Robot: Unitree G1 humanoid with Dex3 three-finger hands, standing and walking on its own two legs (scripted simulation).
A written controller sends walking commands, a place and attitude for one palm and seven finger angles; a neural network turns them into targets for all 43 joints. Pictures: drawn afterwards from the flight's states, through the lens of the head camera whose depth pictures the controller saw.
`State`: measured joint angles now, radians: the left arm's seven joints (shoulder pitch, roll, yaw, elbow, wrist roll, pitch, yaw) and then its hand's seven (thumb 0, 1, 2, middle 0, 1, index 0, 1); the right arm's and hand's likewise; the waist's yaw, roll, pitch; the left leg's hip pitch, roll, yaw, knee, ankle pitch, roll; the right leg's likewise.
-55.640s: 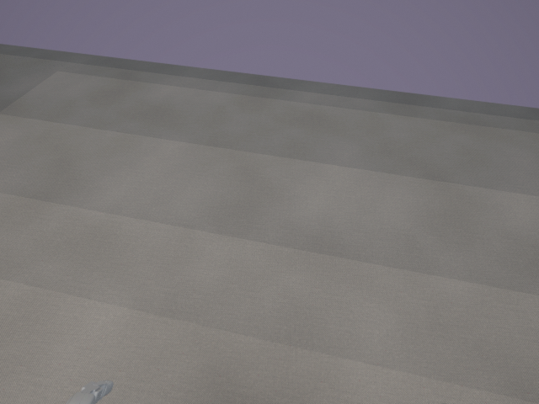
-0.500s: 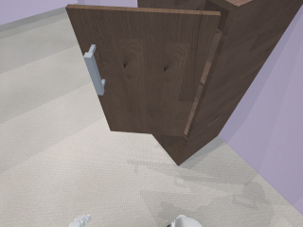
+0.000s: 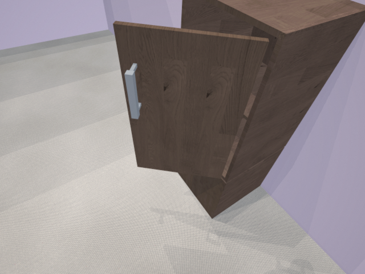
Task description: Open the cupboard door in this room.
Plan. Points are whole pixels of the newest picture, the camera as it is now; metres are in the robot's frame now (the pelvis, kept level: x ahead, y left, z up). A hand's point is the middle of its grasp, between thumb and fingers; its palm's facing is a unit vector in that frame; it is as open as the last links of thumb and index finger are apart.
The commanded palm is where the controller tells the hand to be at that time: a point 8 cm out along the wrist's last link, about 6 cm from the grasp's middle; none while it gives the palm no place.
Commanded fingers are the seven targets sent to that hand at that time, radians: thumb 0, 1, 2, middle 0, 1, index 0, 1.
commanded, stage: come to a stop and stand still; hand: left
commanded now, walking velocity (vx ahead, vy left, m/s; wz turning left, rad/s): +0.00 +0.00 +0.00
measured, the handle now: (134, 92) +0.55 +0.19 +0.09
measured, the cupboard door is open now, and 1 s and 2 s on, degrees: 49 49 49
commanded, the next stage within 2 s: look again from close up in 0.60 s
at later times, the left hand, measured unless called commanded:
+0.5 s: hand out of the picture -0.03 +0.15 -0.17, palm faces +0.04 -0.99 -0.16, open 7.4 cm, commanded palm none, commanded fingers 0.00 0.90 0.90 -0.20 -0.30 -0.20 -0.30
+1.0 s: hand out of the picture +0.01 +0.20 -0.16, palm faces +0.02 -0.97 -0.22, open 7.4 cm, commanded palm none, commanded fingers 0.00 0.90 0.90 -0.20 -0.30 -0.20 -0.30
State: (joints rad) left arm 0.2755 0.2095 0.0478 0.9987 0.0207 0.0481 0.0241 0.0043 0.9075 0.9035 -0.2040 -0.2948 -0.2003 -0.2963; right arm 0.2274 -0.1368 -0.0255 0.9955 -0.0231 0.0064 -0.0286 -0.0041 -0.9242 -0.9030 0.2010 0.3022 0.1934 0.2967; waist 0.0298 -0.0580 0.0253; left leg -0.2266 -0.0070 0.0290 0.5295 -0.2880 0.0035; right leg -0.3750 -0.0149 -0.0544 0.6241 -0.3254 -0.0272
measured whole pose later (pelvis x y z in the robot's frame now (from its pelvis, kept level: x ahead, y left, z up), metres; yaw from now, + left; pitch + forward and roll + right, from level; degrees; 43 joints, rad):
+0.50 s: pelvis -0.03 -0.01 +0.01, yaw +0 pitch -1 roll +1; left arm 0.31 0.14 0.00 1.09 0.01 0.00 0.02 0.01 0.91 0.90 -0.20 -0.29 -0.20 -0.30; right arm 0.32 -0.12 0.01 1.12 -0.02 0.00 -0.02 0.00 -0.91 -0.90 0.20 0.30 0.19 0.30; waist 0.00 -0.01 0.03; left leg -0.23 0.02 0.02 0.45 -0.20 -0.02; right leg -0.25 0.01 -0.03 0.48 -0.21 -0.03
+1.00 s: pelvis -0.01 +0.02 +0.00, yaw +0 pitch -1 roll +0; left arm 0.29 0.15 0.00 1.07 0.02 -0.02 0.03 0.01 0.91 0.90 -0.20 -0.29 -0.20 -0.30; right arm 0.32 -0.16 0.01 1.06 -0.02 -0.02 -0.02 0.02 -0.93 -0.90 0.20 0.30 0.19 0.30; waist -0.01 0.03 0.00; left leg -0.24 -0.02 0.03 0.52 -0.27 0.02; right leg -0.25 -0.02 -0.01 0.53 -0.27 0.01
